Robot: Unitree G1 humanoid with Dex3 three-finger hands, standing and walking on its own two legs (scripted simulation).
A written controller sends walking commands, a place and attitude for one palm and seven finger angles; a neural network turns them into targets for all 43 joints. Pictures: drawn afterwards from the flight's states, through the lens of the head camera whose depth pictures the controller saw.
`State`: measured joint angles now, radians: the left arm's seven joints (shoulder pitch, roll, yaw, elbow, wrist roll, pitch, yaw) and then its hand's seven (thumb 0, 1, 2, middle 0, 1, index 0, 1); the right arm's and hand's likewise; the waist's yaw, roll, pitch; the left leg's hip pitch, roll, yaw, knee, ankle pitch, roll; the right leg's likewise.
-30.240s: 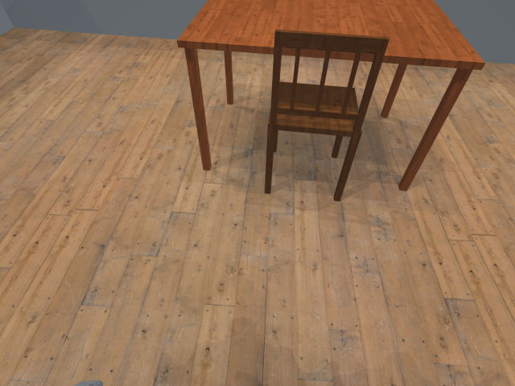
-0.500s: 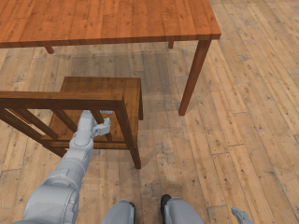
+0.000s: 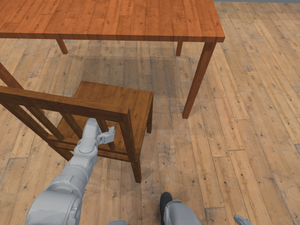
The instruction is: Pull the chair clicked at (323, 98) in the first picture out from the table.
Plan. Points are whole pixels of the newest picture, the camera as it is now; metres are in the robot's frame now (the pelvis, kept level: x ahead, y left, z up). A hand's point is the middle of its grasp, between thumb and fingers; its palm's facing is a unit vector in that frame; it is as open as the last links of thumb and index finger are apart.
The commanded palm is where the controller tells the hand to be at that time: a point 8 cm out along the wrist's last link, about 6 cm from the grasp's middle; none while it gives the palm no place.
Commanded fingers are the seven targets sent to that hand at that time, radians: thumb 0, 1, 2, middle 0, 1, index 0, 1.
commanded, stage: step backward, pulling the chair out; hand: left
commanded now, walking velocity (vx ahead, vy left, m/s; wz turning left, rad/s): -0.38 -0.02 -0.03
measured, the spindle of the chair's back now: (76, 129) +0.41 +0.25 -0.09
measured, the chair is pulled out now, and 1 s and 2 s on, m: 0.32 0.46 0.64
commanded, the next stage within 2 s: stop walking, hand still on the chair in 1.40 s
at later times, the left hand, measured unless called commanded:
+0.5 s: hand (106, 160) +0.29 +0.13 -0.05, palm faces -0.08 -0.98 -0.19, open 5.3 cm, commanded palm +0.30 +0.18 -0.05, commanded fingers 0.00 0.90 0.90 -0.50 -1.45 -0.50 -1.45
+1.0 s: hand (99, 184) +0.23 +0.14 -0.05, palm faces -0.06 -0.97 -0.22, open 5.4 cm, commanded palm +0.23 +0.19 -0.05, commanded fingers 0.00 0.90 0.90 -0.50 -1.45 -0.50 -1.45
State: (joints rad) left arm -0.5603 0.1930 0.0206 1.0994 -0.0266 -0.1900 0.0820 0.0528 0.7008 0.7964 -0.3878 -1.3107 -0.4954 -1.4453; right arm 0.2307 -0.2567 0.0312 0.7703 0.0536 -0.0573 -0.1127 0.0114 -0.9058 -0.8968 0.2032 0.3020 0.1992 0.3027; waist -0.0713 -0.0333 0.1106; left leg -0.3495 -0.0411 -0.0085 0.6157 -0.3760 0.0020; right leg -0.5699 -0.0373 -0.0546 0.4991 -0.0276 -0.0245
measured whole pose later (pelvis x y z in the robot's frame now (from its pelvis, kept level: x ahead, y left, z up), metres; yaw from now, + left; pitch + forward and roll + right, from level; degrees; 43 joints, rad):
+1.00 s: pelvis -0.16 +0.01 +0.00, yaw -4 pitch +1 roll -2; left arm -0.60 0.24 0.05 1.17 -0.02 -0.20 0.06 0.07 0.67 0.78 -0.41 -1.33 -0.49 -1.45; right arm 0.23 -0.20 0.01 0.83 0.03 -0.07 -0.10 0.01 -0.90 -0.90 0.20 0.30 0.20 0.30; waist -0.04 0.03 0.16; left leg -0.45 0.09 0.01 0.64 -0.20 -0.02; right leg -0.37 0.04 -0.01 0.56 -0.18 0.00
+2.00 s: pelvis -0.24 -0.02 +0.02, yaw -3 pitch -1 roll +0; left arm -0.14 0.15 0.03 0.81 -0.04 -0.13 0.08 0.09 0.68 0.76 -0.40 -1.30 -0.49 -1.45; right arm 0.22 -0.24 0.01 0.72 0.03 -0.02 -0.10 0.02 -0.90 -0.90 0.20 0.30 0.20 0.30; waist -0.02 0.03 0.06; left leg -0.20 0.01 -0.05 0.48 -0.26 -0.03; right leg -0.27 0.01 -0.02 0.46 -0.17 -0.02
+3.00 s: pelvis -0.22 +0.00 -0.02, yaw -2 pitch +9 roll +0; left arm 0.08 0.21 0.01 0.29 -0.06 0.11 0.05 0.01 -0.23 0.35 -0.34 -0.99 -0.34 -1.00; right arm 0.23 -0.27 0.00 0.57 0.05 -0.10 -0.03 0.02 -0.91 -0.90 0.20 0.30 0.20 0.30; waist -0.05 0.05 -0.10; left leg -0.55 -0.02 -0.06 0.83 -0.44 0.00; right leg -0.62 -0.02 -0.03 0.81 -0.35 0.00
